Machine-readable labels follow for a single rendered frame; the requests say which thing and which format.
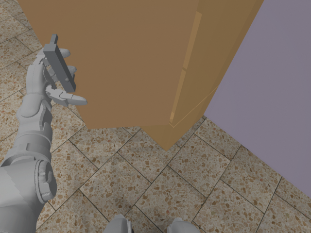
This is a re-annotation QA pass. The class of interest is left robot hand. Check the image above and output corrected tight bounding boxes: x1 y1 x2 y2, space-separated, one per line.
26 48 87 107

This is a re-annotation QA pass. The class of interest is robot right shin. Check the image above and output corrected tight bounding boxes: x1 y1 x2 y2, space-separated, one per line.
173 217 183 223

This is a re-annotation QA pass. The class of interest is handle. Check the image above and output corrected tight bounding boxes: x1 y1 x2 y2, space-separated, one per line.
43 34 76 93

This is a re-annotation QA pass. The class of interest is left robot thigh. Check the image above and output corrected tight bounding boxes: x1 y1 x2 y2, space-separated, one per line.
103 218 132 233

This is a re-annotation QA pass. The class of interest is robot left forearm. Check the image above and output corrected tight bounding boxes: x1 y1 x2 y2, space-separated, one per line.
0 94 52 167

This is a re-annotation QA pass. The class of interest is left robot upper arm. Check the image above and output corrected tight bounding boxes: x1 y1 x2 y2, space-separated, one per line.
0 160 57 233

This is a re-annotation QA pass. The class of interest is cupboard door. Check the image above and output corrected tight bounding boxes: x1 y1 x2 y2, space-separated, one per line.
17 0 199 129

